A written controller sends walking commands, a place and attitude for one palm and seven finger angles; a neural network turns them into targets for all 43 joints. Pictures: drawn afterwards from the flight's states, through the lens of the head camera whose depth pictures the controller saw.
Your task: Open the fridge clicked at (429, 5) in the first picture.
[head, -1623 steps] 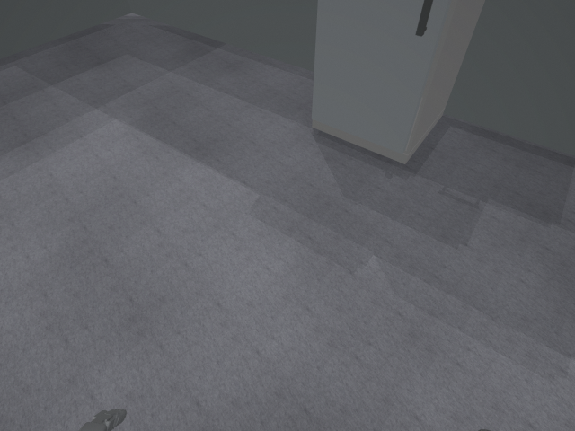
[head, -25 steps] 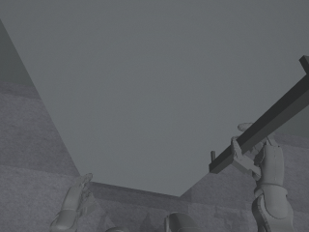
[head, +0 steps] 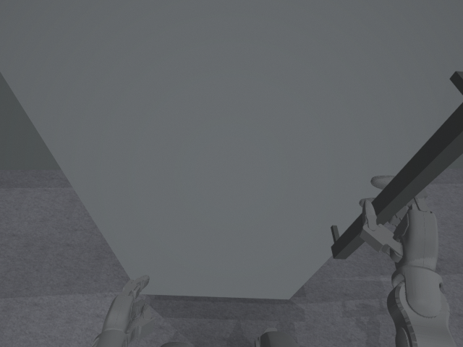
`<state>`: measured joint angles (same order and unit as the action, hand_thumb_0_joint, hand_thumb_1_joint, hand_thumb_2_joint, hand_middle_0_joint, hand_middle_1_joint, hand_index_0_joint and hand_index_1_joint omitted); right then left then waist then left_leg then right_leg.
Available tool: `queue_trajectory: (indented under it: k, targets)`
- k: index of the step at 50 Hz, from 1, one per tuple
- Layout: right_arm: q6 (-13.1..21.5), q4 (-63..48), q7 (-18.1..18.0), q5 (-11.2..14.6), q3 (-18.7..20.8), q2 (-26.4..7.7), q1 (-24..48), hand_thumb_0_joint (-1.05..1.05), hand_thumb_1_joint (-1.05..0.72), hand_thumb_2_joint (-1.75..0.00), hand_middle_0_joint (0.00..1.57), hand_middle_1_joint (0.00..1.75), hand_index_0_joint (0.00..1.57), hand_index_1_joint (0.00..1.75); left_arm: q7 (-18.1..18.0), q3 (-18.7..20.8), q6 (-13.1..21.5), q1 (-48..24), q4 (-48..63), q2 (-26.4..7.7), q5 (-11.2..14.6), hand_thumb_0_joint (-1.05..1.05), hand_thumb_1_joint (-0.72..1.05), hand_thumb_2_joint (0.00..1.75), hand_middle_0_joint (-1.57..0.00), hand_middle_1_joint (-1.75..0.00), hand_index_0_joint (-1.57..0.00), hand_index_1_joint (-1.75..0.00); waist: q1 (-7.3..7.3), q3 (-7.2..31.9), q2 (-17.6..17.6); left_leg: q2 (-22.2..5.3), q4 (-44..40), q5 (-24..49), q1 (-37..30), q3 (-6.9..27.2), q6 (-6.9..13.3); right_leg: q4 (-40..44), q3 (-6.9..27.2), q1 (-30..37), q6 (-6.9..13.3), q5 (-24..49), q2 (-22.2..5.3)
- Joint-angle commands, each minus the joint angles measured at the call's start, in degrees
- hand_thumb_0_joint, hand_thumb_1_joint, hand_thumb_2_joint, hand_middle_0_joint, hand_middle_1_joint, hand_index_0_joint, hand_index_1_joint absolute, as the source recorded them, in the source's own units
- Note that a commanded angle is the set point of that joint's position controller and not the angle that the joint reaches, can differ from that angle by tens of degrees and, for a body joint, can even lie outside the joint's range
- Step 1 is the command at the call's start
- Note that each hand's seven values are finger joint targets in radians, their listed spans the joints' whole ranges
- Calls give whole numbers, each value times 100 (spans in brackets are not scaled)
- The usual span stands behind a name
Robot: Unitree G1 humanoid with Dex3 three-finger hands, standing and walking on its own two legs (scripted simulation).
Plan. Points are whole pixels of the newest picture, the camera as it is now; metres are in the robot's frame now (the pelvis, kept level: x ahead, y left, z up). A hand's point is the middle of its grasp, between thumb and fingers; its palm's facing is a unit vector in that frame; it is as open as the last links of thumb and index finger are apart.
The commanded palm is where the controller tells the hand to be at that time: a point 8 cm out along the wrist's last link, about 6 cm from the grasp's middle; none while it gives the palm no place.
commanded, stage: walk backward, drawing the door open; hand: right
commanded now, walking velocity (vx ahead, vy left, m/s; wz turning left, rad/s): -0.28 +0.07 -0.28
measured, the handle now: (382, 191) +0.34 -0.20 +0.13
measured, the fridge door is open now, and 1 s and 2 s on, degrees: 5 45 80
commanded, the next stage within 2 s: stop walking and hold the door back in 1.74 s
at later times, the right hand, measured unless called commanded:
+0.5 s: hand (366, 336) +0.14 -0.14 +0.11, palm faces +0.48 +0.85 -0.24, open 6.5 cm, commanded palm +0.09 -0.17 +0.10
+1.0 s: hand out of the picture -0.02 -0.03 +0.11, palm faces +0.66 +0.73 -0.19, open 6.4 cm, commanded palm -0.08 -0.05 +0.10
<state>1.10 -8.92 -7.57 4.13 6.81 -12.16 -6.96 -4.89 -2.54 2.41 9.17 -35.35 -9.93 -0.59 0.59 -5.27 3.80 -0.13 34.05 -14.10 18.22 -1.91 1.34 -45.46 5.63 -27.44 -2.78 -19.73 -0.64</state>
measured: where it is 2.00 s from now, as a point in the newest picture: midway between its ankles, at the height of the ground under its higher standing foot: outside the picture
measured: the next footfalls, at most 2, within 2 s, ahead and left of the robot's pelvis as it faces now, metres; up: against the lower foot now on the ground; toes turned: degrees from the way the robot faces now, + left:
right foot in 0.20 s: -0.02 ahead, -0.12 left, +0.00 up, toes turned -8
left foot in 0.46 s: +0.08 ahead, +0.15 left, +0.00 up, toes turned -14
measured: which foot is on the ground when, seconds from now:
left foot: down 0.00-0.20, up 0.22-0.44, down 0.46-0.76, up 0.78-1.00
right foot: up 0.00-0.18, down 0.20-0.46, up 0.48-0.74, down 0.76-1.00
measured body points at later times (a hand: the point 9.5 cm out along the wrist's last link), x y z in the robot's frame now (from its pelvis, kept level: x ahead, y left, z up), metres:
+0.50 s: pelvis -0.07 +0.10 +0.00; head -0.05 +0.13 +0.44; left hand +0.15 +0.24 -0.11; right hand +0.11 -0.18 +0.12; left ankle +0.04 +0.16 -0.73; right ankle -0.07 -0.10 -0.72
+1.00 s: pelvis -0.13 +0.23 +0.02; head -0.11 +0.22 +0.47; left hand +0.12 +0.31 -0.08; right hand -0.06 -0.07 +0.12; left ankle +0.00 +0.31 -0.67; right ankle -0.21 +0.10 -0.73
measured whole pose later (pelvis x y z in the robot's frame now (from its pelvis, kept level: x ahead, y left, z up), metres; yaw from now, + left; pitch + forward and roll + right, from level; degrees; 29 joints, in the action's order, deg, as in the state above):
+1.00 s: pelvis -0.13 +0.23 +0.02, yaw -38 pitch -2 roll +3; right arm 6.0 -15.0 -5.5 0.0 -2.8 -11.0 -17.8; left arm -3.3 -1.6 7.1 14.9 -36.3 -9.1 -1.4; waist -0.1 -4.0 3.7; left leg -0.3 51.4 -21.6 26.9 -2.3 -3.5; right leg -22.7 5.4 -9.1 -3.2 -11.6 -5.2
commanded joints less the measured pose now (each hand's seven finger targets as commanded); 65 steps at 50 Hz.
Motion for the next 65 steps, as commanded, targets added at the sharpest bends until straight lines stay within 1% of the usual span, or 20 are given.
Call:
queue_trajectory:
  k: [1, 7, 8, 10, 12, 21, 22, 24, 27, 29, 36, 37, 38, 39, 45, 52, 54, 56, 59, 65]
  targets:
    - [660, -1352, -6, -263, 415, -925, 674, 0, -90, -90, 45, 140, 45, 140, -119, 223, 367, -655, 819, -496, -85, 0, 90, 90, -20, -30, -20, -30, -196, 1707, -791, -1998, -1038, 3128, -847, 1051, 1008, -1773, -171, -253, 32, -954, 82]
    - [896, -1354, -89, -230, 212, -646, 155, 0, -90, -90, 45, 140, 45, 140, -271, 282, 275, -362, 847, -609, -54, 0, 90, 90, -20, -30, -20, -30, -96, 2163, -1118, -1513, -231, 4379, -1799, 262, 500, 1574, -694, 840, 143, 339, 61]
    - [924, -1541, -94, -206, 146, -607, 179, 0, -90, -90, 45, 140, 45, 140, -267, 307, 241, -248, 918, -622, -67, 0, 90, 90, -20, -30, -20, -30, -48, 2238, -920, -1295, -27, 3872, -1553, 41, 289, 2117, -706, 1408, 188, 1118, -33]
    - [977, -2070, -87, -172, -166, -476, 345, 0, -90, -90, 45, 140, 45, 140, -194, 393, 247, -195, 1144, -876, -17, 0, 90, 90, -20, -30, -20, -30, -29, 2295, 940, -203, 1191, 161, 672, -349, -431, 2229, 1434, 3374, 988, 6470, -1738]
    - [1027, -1877, -77, -449, -336, -362, 347, 0, -90, -90, 45, 140, 45, 140, 35, 370, 312, -154, 966, -703, -39, 0, 90, 90, -20, -30, -20, -30, -92, 1978, 1146, -21, 1792, -1994, 1975, 31, -367, 1932, 1773, 4265, 1378, 8112, -2074]
    - [645, -1491, 27, -240, -165, -484, 291, 0, -90, -90, 45, 140, 45, 140, 40, 381, 382, -570, 990, -676, 27, 0, 90, 90, -20, -30, -20, -30, -180, 1235, 617, 52, -645, 224, -1092, 104, -444, 2223, 677, 520, 763, 998, -901]
    - [645, -1530, 39, -265, -28, -665, 319, 0, -90, -90, 45, 140, 45, 140, 29, 375, 378, -562, 1003, -651, 39, 0, 90, 90, -20, -30, -20, -30, -139, 1075, 90, -168, -1246, 292, -1057, 253, -383, 1884, 270, 261, 525, -63, -440]
    - [609, -1627, 40, -317, 335, -1070, 343, 0, -90, -90, 45, 140, 45, 140, 5, 427, 339, -840, 930, -489, 31, 0, 90, 90, -20, -30, -20, -30, -267, 1087, -2155, -2151, -2672, -1415, 362, 2261, 546, -1600, -633, 118, 89, -1332, 581]
    - [547, -1312, 108, -386, 309, -875, 232, 0, -90, -90, 45, 140, 45, 140, -1, 541, 187, -520, 620, -513, -65, 0, 90, 90, -20, -30, -20, -30, 7, 1533, -1502, -1865, -2668, -2108, 402, 1212, 405, -3322, -521, 127, -67, -759, 249]
    - [721, -1358, 122, -422, 219, -677, 198, 0, -90, -90, 45, 140, 45, 140, -58, 361, 245, -587, 708, -341, -78, 0, 90, 90, -20, -30, -20, -30, -21, 1513, -1338, -1561, -2424, -1220, -64, 150, 434, -2326, -966, 288, -65, -812, 184]
    - [857, -1827, 148, -432, -235, -376, 107, 0, -90, -90, 45, 140, 45, 140, -100, 325, 470, 95, 834, -514, -52, 0, 90, 90, -20, -30, -20, -30, 153, 1625, -663, -1089, -1787, -998, -262, -595, -181, 2733, -1410, 2112, 325, -540, 229]
    - [967, -2027, 156, -435, -309, -473, 131, 0, -90, -90, 45, 140, 45, 140, -112, 344, 463, 60, 1021, -676, -65, 0, 90, 90, -20, -30, -20, -30, 217, 1444, 568, -785, -418, -926, 178, -717, -311, 3601, -369, 2306, 476, -204, -478]
    - [1101, -2180, 160, -526, -445, -362, 15, 0, -90, -90, 45, 140, 45, 140, -66, 375, 521, -49, 1253, -775, -161, 0, 90, 90, -20, -30, -20, -30, 87, 1130, 1700, -310, 1413, -1092, 1283, -514, -459, 3914, 2194, 2180, 1015, 11, -2088]
    - [1114, -2018, 122, -695, -467, -494, -129, 0, -90, -90, 45, 140, 45, 140, -37, 381, 527, 27, 1120, -699, -220, 0, 90, 90, -20, -30, -20, -30, -18, 1112, 1008, -323, 2594, -864, 1529, 245, -477, 3739, 3020, 2051, 1601, 1322, -2951]
    - [967, -1946, 175, -545, -762, -55, -90, 0, -90, -90, 45, 140, 45, 140, 101, 502, 716, -58, 715, -847, -76, 0, 90, 90, -20, -30, -20, -30, -114, 722, 1102, -21, 2292, -645, 1590, -106, -499, 2628, 423, 2454, 811, 3403, -1287]
    - [1110, -2294, 22, -354, -201, -507, -525, 0, -90, -90, 45, 140, 45, 140, 49, 411, 795, -306, 740, -722, -47, 0, 90, 90, -20, -30, -20, -30, -136, 1106, 1119, 227, -183, -405, -273, -230, -501, 2455, 507, 1767, 823, 2600, -1135]
    - [1174, -2435, 31, -387, -82, -663, -660, 0, -90, -90, 45, 140, 45, 140, 75, 383, 779, -414, 799, -563, 5, 0, 90, 90, -20, -30, -20, -30, -199, 1173, 124, -39, -1651, 890, -940, -127, -530, 1652, 127, 1440, 447, 1569, -554]
    - [1093, -2507, 33, -391, 562, -1366, -765, 0, -90, -90, 45, 140, 45, 140, 58, 405, 677, -756, 961, -356, 15, 0, 90, 90, -20, -30, -20, -30, -310, 1299, -2496, -2005, -1855, 2478, -814, 1831, 332, -983, -435, 63, 111, -1544, 513]
    - [919, -2069, 149, -366, 347, -779, -1162, 0, -90, -90, 45, 140, 45, 140, 26, 531, 518, -475, 697, -402, -5, 0, 90, 90, -20, -30, -20, -30, -129, 1671, -2001, -1764, -1823, 918, -782, 1172, 196, -2862, -181, -107, 20, -1016, 349]
    - [1007, -2076, 52, -339, 212, -651, -1114, 0, -90, -90, 45, 140, 45, 140, -136, 408, 464, -554, 874, -408, -73, 0, 90, 90, -20, -30, -20, -30, -216, 1610, -1333, -1706, -2045, 907, -1276, 328, 585, -1330, -1013, 295, 54, -1255, 345]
